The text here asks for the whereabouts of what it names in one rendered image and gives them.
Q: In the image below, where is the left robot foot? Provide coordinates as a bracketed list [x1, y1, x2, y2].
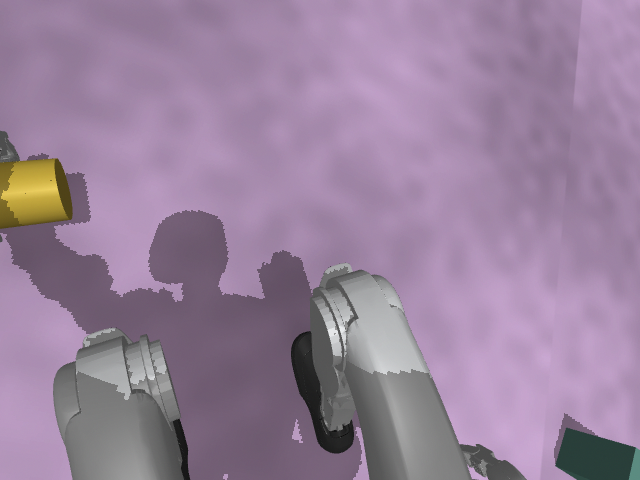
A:
[173, 419, 190, 480]

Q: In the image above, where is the right robot foot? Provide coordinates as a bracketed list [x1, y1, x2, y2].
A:
[291, 331, 354, 454]

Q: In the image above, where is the left robot hand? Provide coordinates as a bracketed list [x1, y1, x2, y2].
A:
[0, 131, 20, 242]

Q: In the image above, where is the right robot hand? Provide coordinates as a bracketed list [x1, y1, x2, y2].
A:
[459, 444, 527, 480]

